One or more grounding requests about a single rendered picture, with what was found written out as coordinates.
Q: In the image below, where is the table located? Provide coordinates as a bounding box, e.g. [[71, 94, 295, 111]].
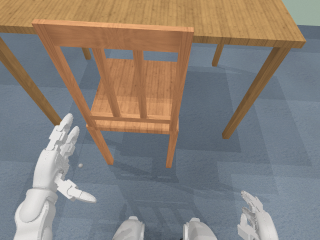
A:
[[0, 0, 307, 139]]

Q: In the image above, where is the robot right shin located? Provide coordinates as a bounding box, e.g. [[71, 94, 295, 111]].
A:
[[189, 218, 200, 222]]

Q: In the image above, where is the right robot hand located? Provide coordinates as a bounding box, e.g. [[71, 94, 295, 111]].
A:
[[237, 190, 279, 240]]

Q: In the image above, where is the chair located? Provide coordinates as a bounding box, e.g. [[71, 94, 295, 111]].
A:
[[31, 19, 194, 168]]

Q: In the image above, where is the left robot thigh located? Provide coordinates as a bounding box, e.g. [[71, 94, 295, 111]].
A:
[[112, 219, 145, 240]]

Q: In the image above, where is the robot left forearm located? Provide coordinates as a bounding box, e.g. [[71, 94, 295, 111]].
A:
[[13, 187, 58, 240]]

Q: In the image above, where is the left robot hand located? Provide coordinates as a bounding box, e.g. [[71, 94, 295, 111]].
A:
[[32, 113, 97, 204]]

